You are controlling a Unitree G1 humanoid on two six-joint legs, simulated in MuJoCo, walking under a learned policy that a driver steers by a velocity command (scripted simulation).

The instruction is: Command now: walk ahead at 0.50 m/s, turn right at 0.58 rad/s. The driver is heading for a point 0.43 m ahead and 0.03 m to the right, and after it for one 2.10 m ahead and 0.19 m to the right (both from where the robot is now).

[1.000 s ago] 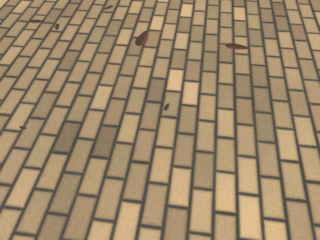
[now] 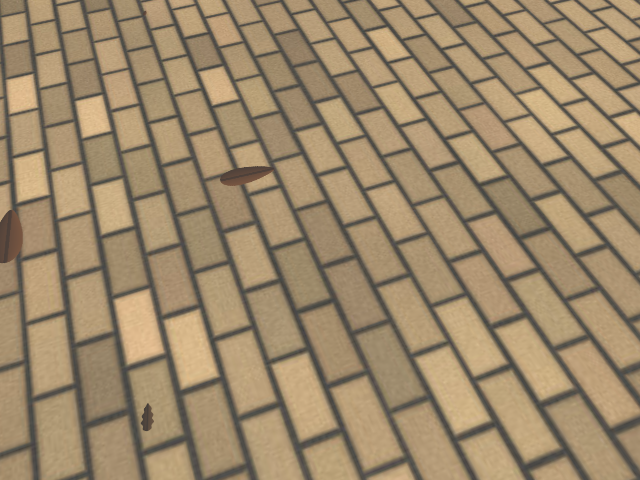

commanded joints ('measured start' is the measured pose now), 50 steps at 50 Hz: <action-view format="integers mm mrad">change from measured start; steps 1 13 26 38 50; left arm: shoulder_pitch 37 236 144 -42 -77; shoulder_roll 133 161 79 43 69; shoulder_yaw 23 21 0 -55 -63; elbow -58 -56 -118 -143 -60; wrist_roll -6 13 34 27 3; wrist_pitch -33 -25 35 48 14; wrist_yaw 3 20 -8 -7 30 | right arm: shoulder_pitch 56 -322 65 88 171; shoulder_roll -67 -93 -108 -153 -81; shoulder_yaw -13 14 14 13 36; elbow -43 -213 -99 -37 64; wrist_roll -8 12 26 32 29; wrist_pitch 28 9 -32 20 46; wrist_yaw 7 23 -10 -2 -19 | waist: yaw -25 97 26 10 -27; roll -26 -97 91 101 -45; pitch -57 -7 -130 -127 -49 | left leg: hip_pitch -83 -177 367 266 351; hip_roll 3 -97 136 86 -39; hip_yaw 15 10 -148 -45 3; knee -77 -509 -822 -790 -801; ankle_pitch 78 263 913 415 129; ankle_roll -29 2 229 185 22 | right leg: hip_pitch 63 288 -245 31 25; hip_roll -258 -273 -84 -120 -244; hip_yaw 275 385 138 17 202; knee -180 -92 797 121 -72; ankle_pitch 362 493 -217 -10 120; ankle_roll -124 -75 135 130 74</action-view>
